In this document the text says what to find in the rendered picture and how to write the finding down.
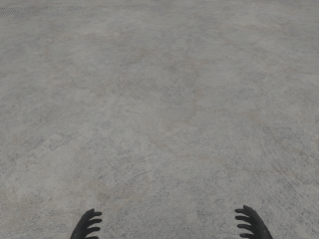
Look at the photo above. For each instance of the robot left hand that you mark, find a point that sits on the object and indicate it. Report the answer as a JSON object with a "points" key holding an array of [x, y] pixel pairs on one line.
{"points": [[82, 230]]}

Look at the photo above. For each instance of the robot right hand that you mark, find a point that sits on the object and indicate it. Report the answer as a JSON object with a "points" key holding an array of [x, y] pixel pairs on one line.
{"points": [[257, 227]]}

